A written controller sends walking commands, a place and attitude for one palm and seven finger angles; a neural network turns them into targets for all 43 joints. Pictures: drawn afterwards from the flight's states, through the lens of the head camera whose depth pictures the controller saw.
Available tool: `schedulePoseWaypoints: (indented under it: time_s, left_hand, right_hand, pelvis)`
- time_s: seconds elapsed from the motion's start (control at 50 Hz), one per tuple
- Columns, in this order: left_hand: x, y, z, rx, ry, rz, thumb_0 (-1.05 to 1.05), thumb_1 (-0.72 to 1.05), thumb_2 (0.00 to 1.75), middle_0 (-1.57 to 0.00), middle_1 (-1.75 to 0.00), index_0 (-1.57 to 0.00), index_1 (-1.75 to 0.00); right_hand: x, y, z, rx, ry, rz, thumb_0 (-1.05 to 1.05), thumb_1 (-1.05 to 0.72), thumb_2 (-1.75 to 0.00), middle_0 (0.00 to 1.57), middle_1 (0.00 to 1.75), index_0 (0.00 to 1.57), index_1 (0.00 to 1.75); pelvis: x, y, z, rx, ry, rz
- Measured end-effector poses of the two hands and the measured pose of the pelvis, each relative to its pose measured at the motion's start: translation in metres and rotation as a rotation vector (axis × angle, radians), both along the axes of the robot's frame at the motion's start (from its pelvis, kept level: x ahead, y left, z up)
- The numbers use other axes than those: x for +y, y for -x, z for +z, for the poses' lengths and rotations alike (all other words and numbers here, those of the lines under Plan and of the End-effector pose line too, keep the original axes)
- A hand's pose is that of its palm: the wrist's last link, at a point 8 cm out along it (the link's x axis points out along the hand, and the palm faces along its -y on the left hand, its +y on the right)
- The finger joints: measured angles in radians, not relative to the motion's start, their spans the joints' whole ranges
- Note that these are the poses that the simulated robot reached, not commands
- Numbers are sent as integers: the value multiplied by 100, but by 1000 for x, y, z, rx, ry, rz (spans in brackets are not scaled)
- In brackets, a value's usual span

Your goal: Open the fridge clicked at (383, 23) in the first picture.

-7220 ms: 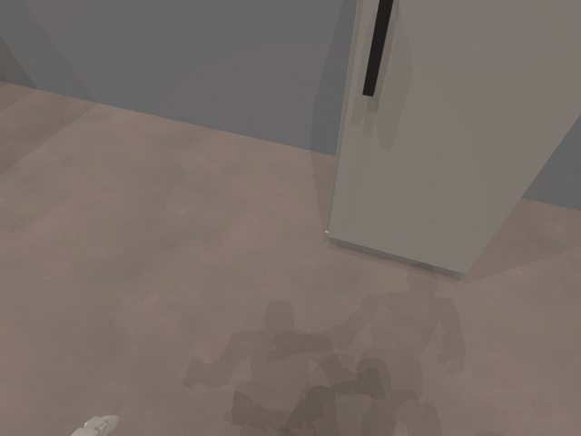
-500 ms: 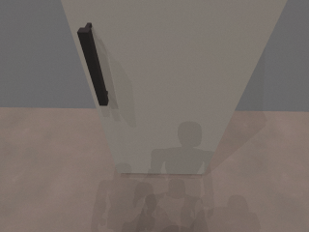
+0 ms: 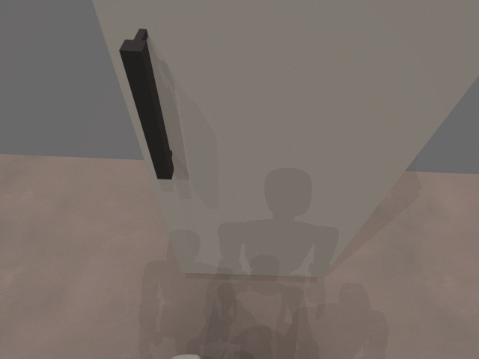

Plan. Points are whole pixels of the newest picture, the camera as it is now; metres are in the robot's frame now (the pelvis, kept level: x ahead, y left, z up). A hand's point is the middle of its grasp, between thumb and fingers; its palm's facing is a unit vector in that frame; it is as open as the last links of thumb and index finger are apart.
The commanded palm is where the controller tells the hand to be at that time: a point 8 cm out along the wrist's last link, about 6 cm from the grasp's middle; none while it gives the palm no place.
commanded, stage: come to a stop and stand still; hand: left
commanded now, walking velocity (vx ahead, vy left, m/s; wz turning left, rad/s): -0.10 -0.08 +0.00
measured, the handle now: (155, 114) +0.45 +0.18 +0.15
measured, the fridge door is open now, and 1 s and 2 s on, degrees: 0 0 0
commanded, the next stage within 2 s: look again from close up in 1.64 s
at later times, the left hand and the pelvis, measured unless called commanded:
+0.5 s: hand out of the picture +0.05 +0.16 -0.15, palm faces +0.04 -0.96 -0.27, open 7.4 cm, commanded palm none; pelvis -0.02 -0.03 +0.00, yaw +1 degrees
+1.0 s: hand out of the picture -0.03 +0.25 -0.15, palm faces +0.01 -0.95 -0.30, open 7.4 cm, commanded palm none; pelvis -0.07 +0.01 +0.02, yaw +1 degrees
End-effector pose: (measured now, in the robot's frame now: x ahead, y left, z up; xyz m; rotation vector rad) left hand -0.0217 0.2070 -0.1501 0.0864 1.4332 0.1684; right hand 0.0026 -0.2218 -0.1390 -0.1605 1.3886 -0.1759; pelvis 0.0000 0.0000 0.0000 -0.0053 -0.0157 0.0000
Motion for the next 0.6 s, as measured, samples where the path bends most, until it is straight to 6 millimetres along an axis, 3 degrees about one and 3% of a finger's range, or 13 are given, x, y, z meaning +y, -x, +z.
schedulePoseWaypoints:
  time_s: [0.08, 0.18, 0.28, 0.38, 0.5, 0.6]
  left_hand:
    - [8, -15, -2, 22, -5, -16, 0, 91, 90, -20, -30, -20, -30]
    - [15, -38, 13, -25, -49, -39, 1, 93, 90, -20, -30, -20, -30]
    - [15, -49, 26, -89, -108, -63, 1, 93, 90, -20, -30, -20, -30]
    - [10, -56, 37, -178, -144, -80, 1, 91, 90, -20, -30, -20, -30]
    - [2, -58, 34, -281, -125, -81, 1, 91, 90, -20, -30, -20, -30]
    - [7, -52, 25, -307, -89, -86, 1, 90, 90, -21, -30, -20, -30]
  right_hand:
    - [-1, -28, 8, -74, 27, 1, 3, -94, -90, 20, 30, 20, 30]
    - [-7, -45, 12, -106, 16, 23, 2, -94, -90, 20, 30, 20, 30]
    - [-20, -47, 1, -122, -27, 12, 1, -93, -90, 20, 30, 20, 30]
    - [-39, -48, 3, -177, -26, 28, 1, -92, -90, 20, 30, 20, 30]
    - [-54, -54, 13, -242, 16, 31, 1, -91, -90, 20, 30, 20, 30]
    - [-55, -52, 27, -288, 55, 58, 1, -91, -90, 20, 30, 20, 30]
  pelvis:
    - [3, -6, 2, 8, -22, -18]
    - [-3, -1, 11, 27, -20, -10]
    - [-17, 5, 9, 24, -25, -10]
    - [-30, 7, 8, 14, -22, 13]
    - [-32, 15, 5, -20, 0, 16]
    - [-28, 29, 3, -46, 14, 22]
